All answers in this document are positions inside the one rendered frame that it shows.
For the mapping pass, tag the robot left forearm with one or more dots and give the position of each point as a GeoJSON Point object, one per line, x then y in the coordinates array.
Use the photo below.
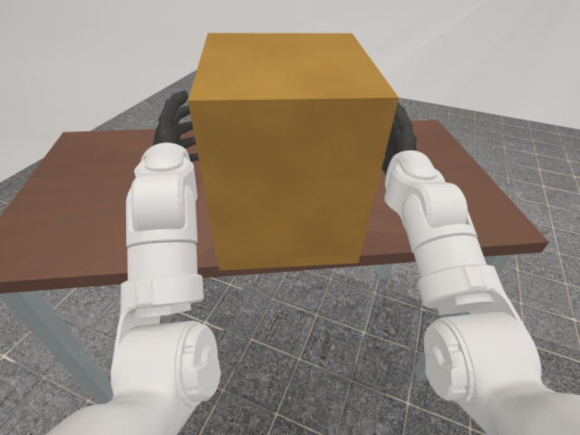
{"type": "Point", "coordinates": [161, 237]}

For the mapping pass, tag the robot right forearm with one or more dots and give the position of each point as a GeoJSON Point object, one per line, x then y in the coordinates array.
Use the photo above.
{"type": "Point", "coordinates": [454, 276]}

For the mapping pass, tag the robot left upper arm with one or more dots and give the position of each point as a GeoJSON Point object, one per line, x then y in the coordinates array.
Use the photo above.
{"type": "Point", "coordinates": [161, 372]}

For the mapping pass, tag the table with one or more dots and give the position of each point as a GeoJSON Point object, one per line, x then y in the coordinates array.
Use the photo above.
{"type": "Point", "coordinates": [66, 228]}

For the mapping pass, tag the robot right upper arm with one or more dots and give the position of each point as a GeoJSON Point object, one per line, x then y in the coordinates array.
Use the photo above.
{"type": "Point", "coordinates": [488, 365]}

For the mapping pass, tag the robot left hand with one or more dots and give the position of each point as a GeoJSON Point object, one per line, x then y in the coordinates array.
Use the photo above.
{"type": "Point", "coordinates": [168, 130]}

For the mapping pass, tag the carton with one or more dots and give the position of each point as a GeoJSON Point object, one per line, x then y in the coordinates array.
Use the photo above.
{"type": "Point", "coordinates": [291, 132]}

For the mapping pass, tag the robot right hand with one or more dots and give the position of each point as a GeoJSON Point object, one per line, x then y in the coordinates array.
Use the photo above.
{"type": "Point", "coordinates": [401, 137]}

